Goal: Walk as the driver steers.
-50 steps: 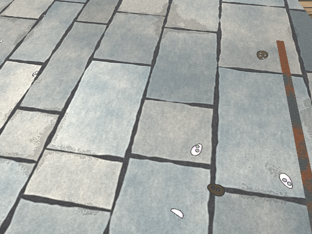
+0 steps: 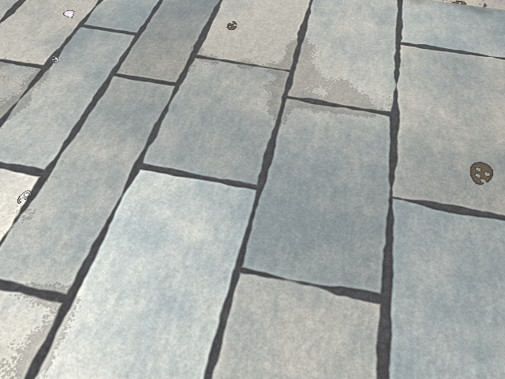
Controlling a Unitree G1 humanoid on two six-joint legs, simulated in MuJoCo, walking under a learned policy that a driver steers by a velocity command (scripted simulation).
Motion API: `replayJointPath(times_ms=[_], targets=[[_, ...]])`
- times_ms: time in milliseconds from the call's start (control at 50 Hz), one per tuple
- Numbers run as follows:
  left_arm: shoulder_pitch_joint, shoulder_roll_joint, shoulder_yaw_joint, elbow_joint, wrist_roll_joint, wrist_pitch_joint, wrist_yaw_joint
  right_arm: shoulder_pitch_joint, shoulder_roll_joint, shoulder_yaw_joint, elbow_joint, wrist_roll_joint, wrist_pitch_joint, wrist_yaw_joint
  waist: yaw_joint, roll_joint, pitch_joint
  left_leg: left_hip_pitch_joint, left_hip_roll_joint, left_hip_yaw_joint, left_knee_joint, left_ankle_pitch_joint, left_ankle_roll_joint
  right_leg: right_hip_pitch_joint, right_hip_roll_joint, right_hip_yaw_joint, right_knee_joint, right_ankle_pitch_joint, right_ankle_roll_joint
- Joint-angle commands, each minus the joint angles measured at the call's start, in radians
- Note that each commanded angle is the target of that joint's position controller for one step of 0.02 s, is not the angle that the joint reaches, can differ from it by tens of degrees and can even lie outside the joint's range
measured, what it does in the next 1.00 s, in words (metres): walks ahead, turning right: right foot, then left foot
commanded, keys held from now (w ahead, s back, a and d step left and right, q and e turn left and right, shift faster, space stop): w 0.04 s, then w+e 0.96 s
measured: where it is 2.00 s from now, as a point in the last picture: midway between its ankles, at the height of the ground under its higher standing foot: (338, 290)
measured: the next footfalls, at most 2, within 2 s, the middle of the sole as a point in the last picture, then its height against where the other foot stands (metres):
right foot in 0.46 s outside the picture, level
left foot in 0.96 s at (281, 288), level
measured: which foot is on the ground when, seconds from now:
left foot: down 0.00-0.48, up 0.50-0.94, down 0.96-1.00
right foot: up 0.00-0.44, down 0.46-0.96, up 0.98-1.00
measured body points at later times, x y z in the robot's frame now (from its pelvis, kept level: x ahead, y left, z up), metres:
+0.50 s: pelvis +0.27 -0.06 -0.02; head +0.31 -0.07 +0.43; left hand +0.50 +0.15 -0.12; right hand +0.23 -0.33 -0.16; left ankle +0.09 +0.09 -0.68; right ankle +0.36 -0.16 -0.74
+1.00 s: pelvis +0.56 -0.11 -0.01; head +0.58 -0.12 +0.44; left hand +0.72 +0.13 -0.13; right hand +0.64 -0.43 -0.09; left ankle +0.69 -0.05 -0.74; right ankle +0.37 -0.15 -0.70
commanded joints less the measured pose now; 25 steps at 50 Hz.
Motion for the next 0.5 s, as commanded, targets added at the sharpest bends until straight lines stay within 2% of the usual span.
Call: replayJointPath(times_ms=[20, 60, 100, 160, 220, 280, 340, 360, 400, 420, 440, 460, 480, 500], targets=[[0.023, 0.072, 0.028, -0.060, 0.005, 0.001, 0.009, 0.035, -0.074, -0.012, -0.024, -0.013, -0.014, 0.003, 0.009, 0.099, -0.078, 0.210, 0.263, -0.321, -0.299, 0.092, 0.162, -0.196, -0.111, 0.049, -0.007, 0.109, -0.006], [0.020, 0.053, 0.028, -0.061, 0.004, 0.020, 0.012, 0.063, -0.099, -0.018, -0.003, -0.010, -0.018, -0.005, 0.021, 0.095, -0.047, 0.177, 0.257, -0.253, -0.337, 0.139, 0.172, -0.216, -0.120, 0.038, -0.059, 0.146, 0.008], [-0.044, 0.059, 0.032, -0.081, 0.006, 0.029, 0.013, 0.095, -0.124, -0.026, 0.013, -0.015, -0.019, -0.020, 0.008, 0.076, -0.016, 0.195, 0.262, -0.204, -0.360, 0.174, 0.168, -0.296, -0.126, 0.046, -0.135, 0.237, 0.023], [-0.118, 0.053, 0.034, -0.103, 0.005, 0.028, 0.005, 0.130, -0.127, -0.026, 0.030, -0.017, -0.013, -0.036, -0.015, 0.073, 0.000, 0.241, 0.251, -0.122, -0.369, 0.208, 0.136, -0.352, -0.104, 0.066, -0.268, 0.385, 0.026], [-0.201, 0.041, 0.029, -0.131, 0.003, 0.023, -0.008, 0.142, -0.130, -0.023, 0.038, -0.014, -0.012, -0.044, -0.041, 0.077, 0.022, 0.262, 0.236, -0.039, -0.381, 0.212, 0.105, -0.328, -0.072, 0.038, -0.414, 0.494, 0.018], [-0.286, 0.024, 0.018, -0.170, 0.005, 0.023, -0.024, 0.188, -0.135, -0.024, 0.061, -0.010, -0.004, -0.049, -0.074, 0.066, 0.055, 0.353, 0.263, 0.006, -0.371, 0.237, 0.096, -0.354, -0.060, 0.007, -0.504, 0.500, 0.008], [-0.348, 0.019, 0.011, -0.217, 0.004, 0.023, -0.046, 0.216, -0.146, -0.029, 0.075, -0.003, 0.016, -0.053, -0.089, 0.061, 0.074, 0.470, 0.303, 0.037, -0.311, 0.321, 0.089, -0.395, -0.049, -0.031, -0.553, 0.408, -0.009], [-0.356, 0.022, 0.012, -0.232, 0.003, 0.022, -0.053, 0.210, -0.154, -0.032, 0.074, 0.000, 0.024, -0.055, -0.083, 0.068, 0.074, 0.495, 0.314, 0.048, -0.278, 0.387, 0.083, -0.387, -0.040, -0.050, -0.563, 0.360, -0.019], [-0.320, 0.048, 0.023, -0.248, 0.003, 0.023, -0.066, 0.174, -0.183, -0.040, 0.057, 0.004, 0.037, -0.063, -0.042, 0.104, 0.030, 0.507, 0.317, 0.084, -0.165, 0.698, 0.060, -0.272, 0.011, -0.114, -0.569, 0.257, -0.051], [-0.257, 0.072, 0.037, -0.243, 0.003, 0.026, -0.068, 0.160, -0.197, -0.044, 0.048, 0.005, 0.044, -0.068, -0.004, 0.129, -0.020, 0.501, 0.313, 0.101, -0.060, 0.870, 0.047, -0.169, 0.050, -0.146, -0.561, 0.212, -0.071], [-0.121, 0.113, 0.061, -0.214, 0.001, 0.028, -0.067, 0.137, -0.204, -0.045, 0.038, 0.006, 0.052, -0.073, 0.073, 0.125, -0.092, 0.457, 0.288, 0.125, 0.121, 0.943, 0.025, 0.014, 0.093, -0.162, -0.606, 0.236, -0.101], [0.049, 0.188, 0.097, -0.176, 0.002, 0.032, -0.052, 0.131, -0.198, -0.040, 0.020, 0.005, 0.049, -0.075, 0.151, 0.075, -0.182, 0.271, 0.244, 0.132, 0.379, 0.774, -0.013, 0.308, 0.064, -0.057, -0.653, 0.277, -0.150], [0.127, 0.299, 0.121, -0.164, 0.002, 0.036, -0.033, 0.206, -0.073, -0.002, -0.022, -0.029, 0.024, -0.059, 0.094, -0.173, -0.289, -0.149, 0.088, 0.111, 0.759, -0.001, -0.072, 0.681, -0.196, 0.407, -0.674, 0.270, -0.299], [0.142, 0.272, 0.104, -0.181, 0.008, 0.027, -0.036, 0.194, -0.071, 0.010, -0.044, -0.005, -0.026, -0.038, 0.088, -0.184, -0.427, -0.368, -0.033, -0.107, 0.952, -0.439, -0.075, 0.839, -0.329, 0.828, -0.857, 0.175, -0.416]])
Over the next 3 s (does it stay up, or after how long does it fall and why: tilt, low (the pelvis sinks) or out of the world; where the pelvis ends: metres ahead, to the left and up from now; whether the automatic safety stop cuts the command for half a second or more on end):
stays up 0.75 -0.18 0.00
